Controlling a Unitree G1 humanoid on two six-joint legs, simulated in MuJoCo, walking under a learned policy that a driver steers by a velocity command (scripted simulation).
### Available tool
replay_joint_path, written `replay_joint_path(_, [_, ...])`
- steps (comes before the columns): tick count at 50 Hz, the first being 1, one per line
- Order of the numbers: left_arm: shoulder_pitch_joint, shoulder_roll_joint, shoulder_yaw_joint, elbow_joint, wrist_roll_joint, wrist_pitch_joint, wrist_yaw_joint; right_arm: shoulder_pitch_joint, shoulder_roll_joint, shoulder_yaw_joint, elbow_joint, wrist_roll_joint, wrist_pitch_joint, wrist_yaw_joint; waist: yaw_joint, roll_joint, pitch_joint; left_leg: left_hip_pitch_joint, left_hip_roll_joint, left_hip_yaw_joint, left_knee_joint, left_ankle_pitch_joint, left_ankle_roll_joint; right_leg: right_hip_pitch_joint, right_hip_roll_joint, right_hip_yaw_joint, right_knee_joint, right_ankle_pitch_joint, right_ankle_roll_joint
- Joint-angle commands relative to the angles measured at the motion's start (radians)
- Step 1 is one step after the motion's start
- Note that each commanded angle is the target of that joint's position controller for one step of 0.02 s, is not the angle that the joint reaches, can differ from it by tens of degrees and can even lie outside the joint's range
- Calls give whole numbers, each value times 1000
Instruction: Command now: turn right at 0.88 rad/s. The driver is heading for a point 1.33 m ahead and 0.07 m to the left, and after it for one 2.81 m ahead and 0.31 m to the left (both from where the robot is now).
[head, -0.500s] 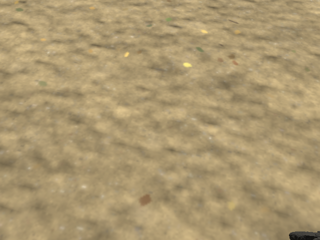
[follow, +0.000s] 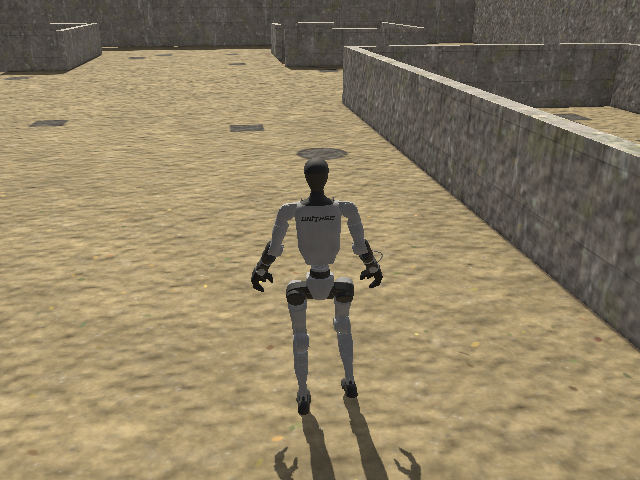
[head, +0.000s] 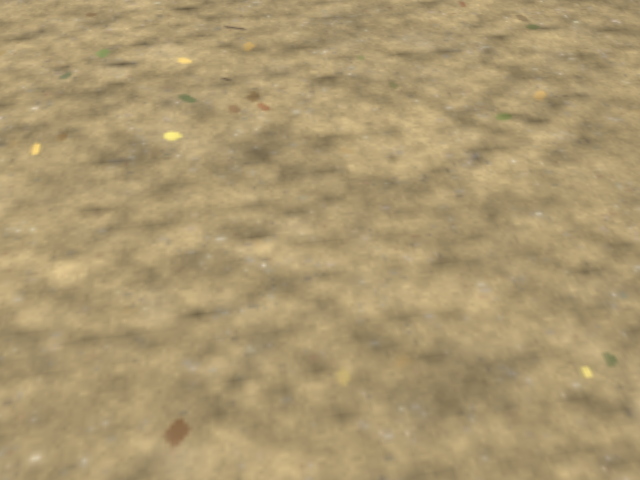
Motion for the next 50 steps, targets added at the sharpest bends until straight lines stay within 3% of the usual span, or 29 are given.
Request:
replay_joint_path(1, [16,78,20,-61,-2,-1,-6,-100,-106,-19,-98,3,-23,-24,13,149,-20,95,252,-139,-166,270,113,-137,-84,-49,142,84,38])
replay_joint_path(2, [-17,63,11,-81,-6,-3,-11,-65,-111,-20,-89,-1,-18,-28,-11,154,-22,135,258,-118,-164,296,128,-160,-96,-67,105,93,50])
replay_joint_path(4, [-71,61,0,-118,-8,-8,-25,48,-152,-35,-61,11,-18,-27,-73,160,-66,256,323,-181,-239,-30,148,-231,-132,-82,68,93,58])
replay_joint_path(7, [-100,75,2,-145,-12,-21,-44,82,-189,-48,-47,23,-37,-18,-87,151,-44,345,388,-229,-309,-296,131,-331,-156,-76,37,96,36])
replay_joint_path(13, [-129,-12,-30,-140,-11,-64,-56,158,-177,-51,19,26,-80,9,-88,116,35,327,386,-93,-362,-226,118,-289,-154,-73,-120,165,-28])
replay_joint_path(14, [-161,-8,-36,-132,115,-29,-100,216,-141,-30,52,-20,-75,30,-108,70,38,291,367,-15,-353,-246,85,-233,-96,-134,-160,160,-48])
replay_joint_path(17, [-225,-29,-51,-159,77,-40,-142,222,-150,-22,92,-18,-72,35,-101,179,88,140,344,43,-378,-212,70,-48,-84,-172,-343,134,-91])
replay_joint_path(20, [-170,-10,-53,-140,82,-66,-126,221,-200,-27,142,5,-53,39,-42,184,84,91,353,12,-325,45,109,175,-53,-240,-487,42,-140])
replay_joint_path(21, [-30,-3,-48,-97,85,-76,-111,181,-210,-27,149,17,-51,41,49,152,48,26,334,49,-187,255,110,361,-22,-249,-559,88,-154])
replay_joint_path(22, [198,37,-25,-11,95,-88,-89,162,-181,-15,149,22,-58,49,160,51,-81,-98,255,111,90,396,95,680,-2,-229,-580,111,-161])
replay_joint_path(23, [421,134,-5,27,111,-97,-60,109,-88,15,100,11,-62,62,260,-166,-246,-344,146,115,499,-90,75,963,-279,90,-679,-246,-161])
replay_joint_path(24, [398,253,8,-1,102,-106,-37,44,-40,18,29,28,-67,58,242,-311,-237,-623,-8,-63,766,-317,68,947,-452,465,-859,-501,-157])
replay_joint_path(25, [293,190,-7,-17,96,-104,-21,43,-92,4,37,32,-63,53,189,-129,-148,-669,35,-182,853,-177,73,809,-475,433,-866,-435,-154])
replay_joint_path(27, [149,40,-55,-6,73,-111,-30,127,-88,0,95,33,-52,67,52,-75,-19,-587,124,-129,799,-25,40,619,-363,146,-871,-158,-116])
replay_joint_path(29, [105,-26,-77,-1,61,-128,-26,192,-74,0,149,7,-19,84,-4,-99,11,-513,159,-84,806,34,0,531,-300,-29,-909,40,-99])
replay_joint_path(32, [124,-42,-79,37,54,-161,-28,109,-32,9,117,5,5,95,-38,-60,89,-518,150,-32,804,117,-33,459,-285,-231,-887,665,-107])
replay_joint_path(33, [26,-26,-58,4,27,-165,-5,116,-41,-1,91,109,-18,66,-44,-133,77,-544,166,-91,774,165,-45,493,-252,-265,-881,702,-107])
replay_joint_path(34, [-8,-19,-60,-5,28,-160,9,78,-50,5,72,113,-30,60,-51,-109,82,-525,151,-55,679,211,-52,477,-241,-305,-894,713,-108])
replay_joint_path(36, [-15,18,-52,-5,34,-143,32,-16,-32,17,32,74,-43,72,-32,-32,111,-395,111,42,404,301,-55,408,-203,-390,-879,730,-93])
replay_joint_path(38, [50,89,-32,10,28,-131,53,-31,-25,16,8,55,-41,97,-20,-30,58,-275,42,121,287,323,-39,457,-221,-402,-773,1014,-84])
replay_joint_path(41, [2,153,-6,-17,-16,-106,46,173,-141,-31,25,69,-4,101,-139,-96,-82,-44,-24,121,267,223,41,522,-266,-384,-483,1316,-76])
replay_joint_path(42, [-26,128,-11,-34,-24,-109,27,302,-220,-65,43,63,10,86,-205,-66,-150,140,-39,83,220,247,84,466,-254,-361,-281,1201,-75])
replay_joint_path(43, [-41,43,-33,-39,-31,-121,-2,342,-245,-80,57,63,16,59,-225,87,-126,281,-18,11,65,407,129,331,-145,-350,33,591,-36])
replay_joint_path(44, [36,-109,-73,-78,39,-139,-29,238,-297,-76,23,38,8,43,-77,396,-93,424,132,-317,152,990,260,-9,70,-278,437,-306,13])
replay_joint_path(45, [204,-18,-73,-90,30,-159,-35,186,-325,-66,-51,-15,-29,60,-22,293,-423,554,355,-791,-3,722,478,-97,102,8,597,-297,16])
replay_joint_path(46, [103,95,-54,-94,22,-165,-33,104,-286,-66,-98,11,-38,73,-55,109,-376,465,337,-801,-114,405,434,-100,58,62,529,-219,-16])
replay_joint_path(47, [25,100,-48,-123,21,-162,-25,37,-239,-56,-106,47,-44,72,-10,-5,-192,313,283,-733,-157,228,374,-147,28,50,414,-156,-27])
replay_joint_path(48, [10,93,-46,-115,33,-149,-13,-10,-200,-43,-114,71,-46,66,24,-80,-140,201,246,-672,-168,189,325,-115,-14,48,325,-111,-23])
replay_joint_path(50, [-11,93,-40,-117,41,-123,-7,-53,-203,-47,-130,54,-36,49,47,-40,-84,28,167,-556,-166,329,278,-17,-32,46,178,-67,-6])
